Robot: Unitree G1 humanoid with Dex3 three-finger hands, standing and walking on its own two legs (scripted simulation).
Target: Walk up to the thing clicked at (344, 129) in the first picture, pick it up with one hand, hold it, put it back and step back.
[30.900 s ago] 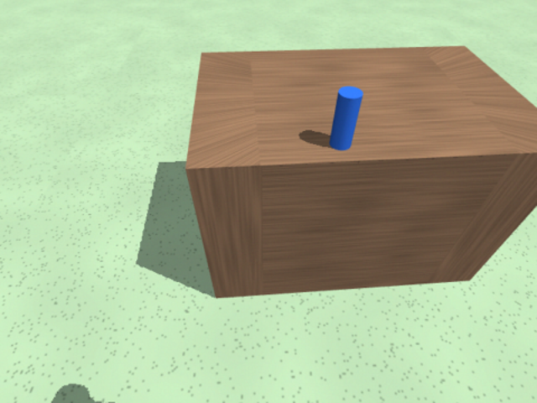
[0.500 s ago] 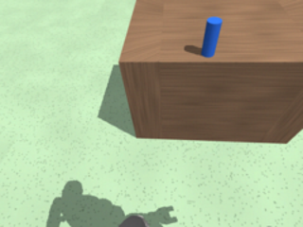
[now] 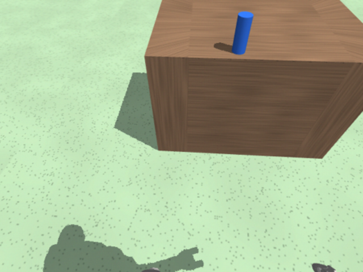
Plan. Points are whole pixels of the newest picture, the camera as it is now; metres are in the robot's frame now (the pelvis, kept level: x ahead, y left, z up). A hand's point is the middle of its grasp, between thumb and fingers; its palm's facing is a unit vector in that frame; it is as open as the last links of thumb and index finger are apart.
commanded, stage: step back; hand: right
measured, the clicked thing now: (241, 34) +1.02 -0.19 +0.02
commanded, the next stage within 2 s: stand in 0.90 s
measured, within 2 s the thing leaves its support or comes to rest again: neither
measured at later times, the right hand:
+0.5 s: hand out of the picture +0.07 -0.24 -0.14, palm faces -0.08 +0.94 -0.34, open 7.4 cm
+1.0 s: hand out of the picture +0.14 -0.22 -0.13, palm faces -0.11 +0.93 -0.36, open 7.4 cm
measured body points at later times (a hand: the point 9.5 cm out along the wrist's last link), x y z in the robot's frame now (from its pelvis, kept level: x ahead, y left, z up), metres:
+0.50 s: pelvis -0.01 +0.01 +0.01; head -0.01 +0.01 +0.46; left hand +0.04 +0.33 -0.11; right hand +0.07 -0.28 -0.12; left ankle +0.00 +0.13 -0.72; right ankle -0.02 -0.12 -0.72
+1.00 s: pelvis +0.01 +0.02 +0.02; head +0.03 +0.03 +0.47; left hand +0.07 +0.34 -0.12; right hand +0.15 -0.27 -0.10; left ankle +0.00 +0.13 -0.72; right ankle -0.02 -0.12 -0.72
